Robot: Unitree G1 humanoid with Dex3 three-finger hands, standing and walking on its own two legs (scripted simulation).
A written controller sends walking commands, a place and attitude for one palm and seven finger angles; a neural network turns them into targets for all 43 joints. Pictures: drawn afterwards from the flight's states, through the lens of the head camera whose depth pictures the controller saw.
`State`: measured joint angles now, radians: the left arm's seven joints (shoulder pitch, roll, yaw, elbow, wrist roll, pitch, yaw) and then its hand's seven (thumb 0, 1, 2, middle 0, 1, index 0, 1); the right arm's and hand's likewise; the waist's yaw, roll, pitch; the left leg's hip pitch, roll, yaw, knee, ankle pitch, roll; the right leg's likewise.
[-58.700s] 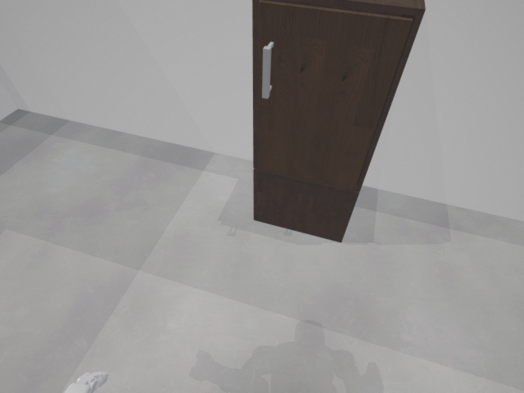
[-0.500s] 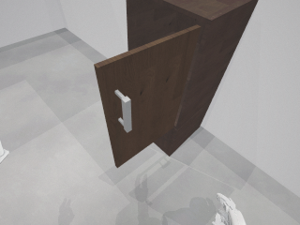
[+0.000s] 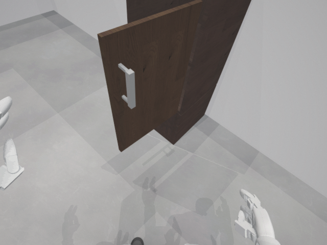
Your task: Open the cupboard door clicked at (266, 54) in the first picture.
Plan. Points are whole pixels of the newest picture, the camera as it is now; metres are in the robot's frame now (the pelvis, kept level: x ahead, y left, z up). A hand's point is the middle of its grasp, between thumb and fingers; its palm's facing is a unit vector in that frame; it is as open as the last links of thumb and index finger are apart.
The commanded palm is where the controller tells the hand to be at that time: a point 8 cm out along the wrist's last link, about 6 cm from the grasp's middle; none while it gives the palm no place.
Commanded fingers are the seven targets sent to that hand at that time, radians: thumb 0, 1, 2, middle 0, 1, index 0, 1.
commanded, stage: stop stepping back and stand still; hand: left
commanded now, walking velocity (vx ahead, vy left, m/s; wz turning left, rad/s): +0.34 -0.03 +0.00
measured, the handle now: (127, 87) +0.55 +0.16 +0.02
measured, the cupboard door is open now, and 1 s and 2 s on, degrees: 85 85 85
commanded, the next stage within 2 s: let the arm hang, fingers relaxed in 0.70 s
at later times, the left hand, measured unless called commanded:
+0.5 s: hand out of the picture +0.09 +0.26 +0.14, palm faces +0.49 -0.75 -0.45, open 7.4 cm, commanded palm +0.02 +0.28 +0.17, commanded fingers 0.00 0.90 0.90 -0.20 -0.30 -0.20 -0.30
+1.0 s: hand out of the picture +0.04 +0.18 -0.10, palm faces +0.14 -0.94 -0.32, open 7.4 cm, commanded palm none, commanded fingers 0.00 0.90 0.90 -0.20 -0.30 -0.20 -0.30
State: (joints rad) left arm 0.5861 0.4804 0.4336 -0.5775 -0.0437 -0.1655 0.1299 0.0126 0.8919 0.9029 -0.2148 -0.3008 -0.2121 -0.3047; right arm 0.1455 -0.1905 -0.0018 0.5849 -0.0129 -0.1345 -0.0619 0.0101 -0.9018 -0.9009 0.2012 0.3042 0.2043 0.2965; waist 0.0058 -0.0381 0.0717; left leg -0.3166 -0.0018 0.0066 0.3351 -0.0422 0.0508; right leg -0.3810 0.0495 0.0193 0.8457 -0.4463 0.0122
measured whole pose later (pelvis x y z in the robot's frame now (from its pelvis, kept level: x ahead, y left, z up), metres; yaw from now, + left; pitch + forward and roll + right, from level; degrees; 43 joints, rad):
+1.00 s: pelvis -0.12 -0.04 -0.03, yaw +5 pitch -2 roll +3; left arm 0.26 0.23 0.07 0.45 0.04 0.04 0.02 0.01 0.91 0.90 -0.20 -0.30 -0.19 -0.30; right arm 0.22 -0.19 0.00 0.78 -0.03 -0.01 0.00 0.01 -0.90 -0.90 0.20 0.30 0.21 0.30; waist -0.03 -0.02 -0.01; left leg -0.31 -0.02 0.03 0.61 -0.28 -0.02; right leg -0.37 -0.03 0.06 0.66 -0.29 0.00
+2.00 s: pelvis -0.11 -0.03 +0.00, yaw +7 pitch -2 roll +0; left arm 0.11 0.26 0.03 1.12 0.02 -0.01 0.01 0.00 0.91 0.90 -0.20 -0.30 -0.20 -0.30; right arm 0.16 -0.27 -0.03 1.10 -0.03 0.00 -0.01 0.00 -0.90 -0.90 0.20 0.30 0.20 0.30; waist -0.01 0.01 0.08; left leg -0.18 0.00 -0.02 0.39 -0.18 -0.01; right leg -0.21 -0.01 0.01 0.41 -0.16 0.01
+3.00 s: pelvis -0.07 -0.03 +0.00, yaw +6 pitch -1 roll +0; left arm 0.08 0.33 0.02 1.12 0.01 -0.02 0.01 0.00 0.91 0.90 -0.21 -0.30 -0.20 -0.30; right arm 0.11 -0.32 -0.01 1.12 -0.02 0.00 0.00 0.00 -0.90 -0.90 0.20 0.30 0.21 0.30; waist -0.01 0.00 0.08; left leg -0.08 0.01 -0.01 0.30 -0.19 -0.02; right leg -0.12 0.00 0.01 0.31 -0.17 0.00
